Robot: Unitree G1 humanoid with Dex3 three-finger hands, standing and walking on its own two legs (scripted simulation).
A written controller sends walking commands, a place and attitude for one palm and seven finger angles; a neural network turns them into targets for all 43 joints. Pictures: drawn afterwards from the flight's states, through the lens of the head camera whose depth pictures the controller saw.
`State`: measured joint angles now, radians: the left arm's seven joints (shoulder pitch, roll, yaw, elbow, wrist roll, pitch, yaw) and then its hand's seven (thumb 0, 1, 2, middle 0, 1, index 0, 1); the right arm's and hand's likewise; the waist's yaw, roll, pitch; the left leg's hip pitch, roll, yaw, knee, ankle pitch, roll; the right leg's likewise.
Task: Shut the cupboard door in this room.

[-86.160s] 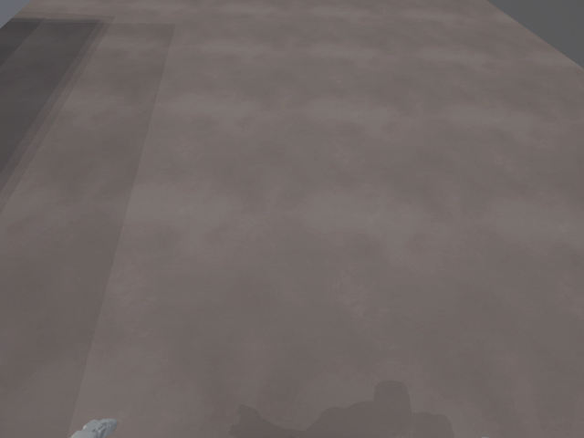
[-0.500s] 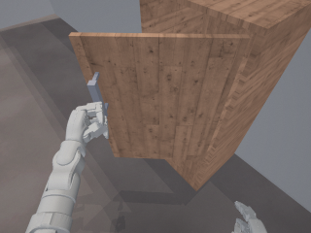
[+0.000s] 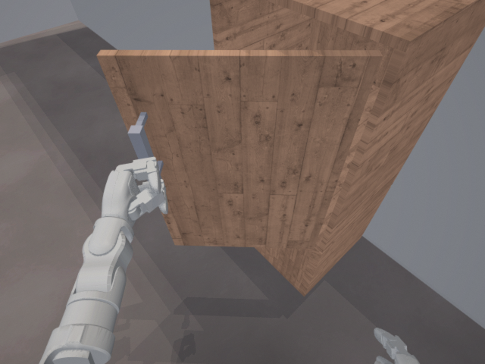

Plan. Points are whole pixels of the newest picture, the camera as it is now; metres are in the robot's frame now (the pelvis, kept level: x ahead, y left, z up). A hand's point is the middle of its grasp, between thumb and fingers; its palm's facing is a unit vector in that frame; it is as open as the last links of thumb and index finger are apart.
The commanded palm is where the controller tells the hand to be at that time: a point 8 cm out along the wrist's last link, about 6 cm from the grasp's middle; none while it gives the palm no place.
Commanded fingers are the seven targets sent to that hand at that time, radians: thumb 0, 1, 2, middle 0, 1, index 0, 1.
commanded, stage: push the door shut along its arc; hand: left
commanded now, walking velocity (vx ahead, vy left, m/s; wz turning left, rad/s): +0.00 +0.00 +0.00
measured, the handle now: (149, 151) +0.46 +0.20 +0.10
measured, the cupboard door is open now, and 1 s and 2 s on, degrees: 46 34 22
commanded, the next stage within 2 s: pull the fist back off the door in 1.98 s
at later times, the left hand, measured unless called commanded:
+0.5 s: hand (162, 172) +0.40 +0.16 +0.11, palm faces -0.09 -1.00 -0.02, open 3.1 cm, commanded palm +0.39 +0.20 +0.10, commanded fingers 0.00 0.90 0.90 -1.30 -1.50 -1.30 -1.50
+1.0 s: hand (184, 145) +0.47 +0.13 +0.10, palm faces -0.21 -0.98 +0.00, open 3.1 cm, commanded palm +0.46 +0.18 +0.10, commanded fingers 0.00 0.90 0.90 -1.30 -1.50 -1.30 -1.50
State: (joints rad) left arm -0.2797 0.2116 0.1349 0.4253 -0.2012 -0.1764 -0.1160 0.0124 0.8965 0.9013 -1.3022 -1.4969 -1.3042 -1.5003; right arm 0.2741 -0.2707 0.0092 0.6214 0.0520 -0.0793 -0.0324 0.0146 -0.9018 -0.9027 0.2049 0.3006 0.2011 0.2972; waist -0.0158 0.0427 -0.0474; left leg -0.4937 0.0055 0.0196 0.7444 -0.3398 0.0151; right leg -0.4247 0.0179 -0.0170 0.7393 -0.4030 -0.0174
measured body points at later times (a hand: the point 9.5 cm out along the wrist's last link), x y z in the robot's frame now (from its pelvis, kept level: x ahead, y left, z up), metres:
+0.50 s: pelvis -0.02 +0.00 +0.00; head +0.02 +0.00 +0.44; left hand +0.40 +0.21 +0.11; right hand +0.10 -0.26 -0.11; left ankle +0.02 +0.11 -0.71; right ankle -0.02 -0.11 -0.71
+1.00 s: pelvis -0.01 +0.01 -0.02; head +0.06 +0.01 +0.43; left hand +0.47 +0.19 +0.10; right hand +0.01 -0.26 -0.13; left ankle +0.02 +0.11 -0.71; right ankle -0.02 -0.11 -0.71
